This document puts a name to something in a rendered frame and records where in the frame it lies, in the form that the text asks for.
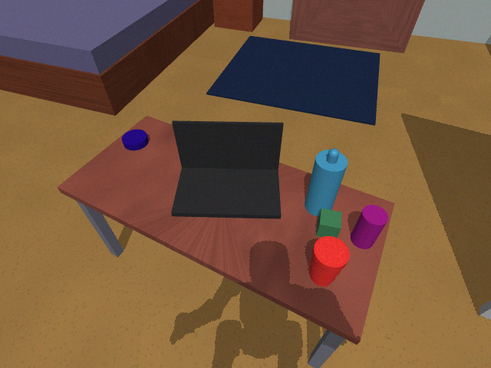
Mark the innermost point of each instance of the coffee table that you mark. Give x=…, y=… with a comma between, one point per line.
x=271, y=257

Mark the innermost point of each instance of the bed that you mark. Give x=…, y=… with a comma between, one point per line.
x=94, y=54

